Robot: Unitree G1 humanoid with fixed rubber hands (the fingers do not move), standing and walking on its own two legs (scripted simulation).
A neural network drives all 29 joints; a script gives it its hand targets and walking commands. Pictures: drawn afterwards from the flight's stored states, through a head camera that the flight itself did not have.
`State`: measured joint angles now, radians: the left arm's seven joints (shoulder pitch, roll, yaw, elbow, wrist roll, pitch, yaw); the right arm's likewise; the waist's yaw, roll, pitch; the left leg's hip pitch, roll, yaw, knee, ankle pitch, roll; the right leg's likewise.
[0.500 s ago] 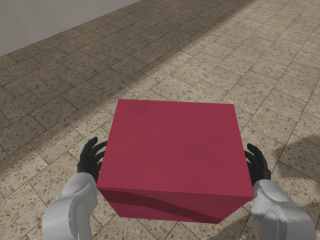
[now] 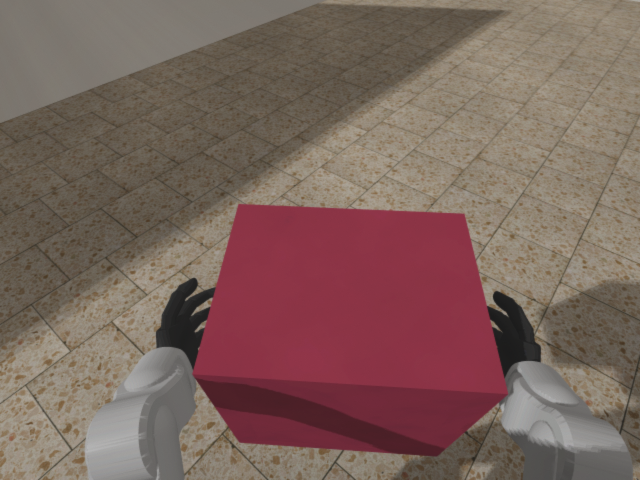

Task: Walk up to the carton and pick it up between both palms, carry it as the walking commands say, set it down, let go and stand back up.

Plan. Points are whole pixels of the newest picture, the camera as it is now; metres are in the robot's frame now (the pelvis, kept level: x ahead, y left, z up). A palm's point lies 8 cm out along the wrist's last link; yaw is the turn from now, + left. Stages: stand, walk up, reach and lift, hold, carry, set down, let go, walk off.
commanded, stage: carry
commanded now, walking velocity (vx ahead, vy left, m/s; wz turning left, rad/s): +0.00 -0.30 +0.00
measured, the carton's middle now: (343, 337) +0.30 +0.00 +0.05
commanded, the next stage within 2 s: none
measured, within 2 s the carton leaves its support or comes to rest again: neither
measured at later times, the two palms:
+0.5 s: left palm (231, 421) +0.19 +0.12 +0.07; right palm (576, 398) +0.22 -0.23 +0.09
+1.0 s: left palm out of the picture +0.13 -0.04 +0.08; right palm out of the picture +0.14 -0.38 +0.07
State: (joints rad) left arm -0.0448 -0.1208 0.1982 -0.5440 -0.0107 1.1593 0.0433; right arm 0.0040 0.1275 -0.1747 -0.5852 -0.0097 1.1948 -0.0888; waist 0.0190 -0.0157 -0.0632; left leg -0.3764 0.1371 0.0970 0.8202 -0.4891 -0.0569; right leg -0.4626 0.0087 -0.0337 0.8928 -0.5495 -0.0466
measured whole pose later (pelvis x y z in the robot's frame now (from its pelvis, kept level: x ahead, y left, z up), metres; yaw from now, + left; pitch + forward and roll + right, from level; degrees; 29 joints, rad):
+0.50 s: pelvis -0.04 -0.08 -0.01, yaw +5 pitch +0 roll -2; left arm -0.05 -0.13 0.20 -0.53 0.00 1.16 0.05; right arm -0.02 0.12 -0.18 -0.54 -0.01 1.19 -0.08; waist 0.02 -0.03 0.03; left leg -0.46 0.10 0.10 0.93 -0.46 0.01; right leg -0.48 0.10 -0.18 0.96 -0.49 -0.12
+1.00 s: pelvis -0.11 -0.22 -0.01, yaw +4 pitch -2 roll +1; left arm -0.06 -0.13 0.19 -0.54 -0.01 1.16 0.05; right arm 0.00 0.12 -0.18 -0.61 -0.01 1.20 -0.09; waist 0.02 -0.01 0.09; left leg -0.51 0.11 0.08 1.12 -0.57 -0.07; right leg -0.51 -0.01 -0.14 0.87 -0.34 -0.10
